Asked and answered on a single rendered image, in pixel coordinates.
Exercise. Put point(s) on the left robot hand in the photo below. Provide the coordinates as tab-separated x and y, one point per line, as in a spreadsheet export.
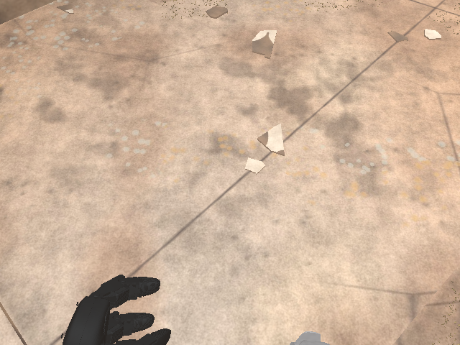
93	324

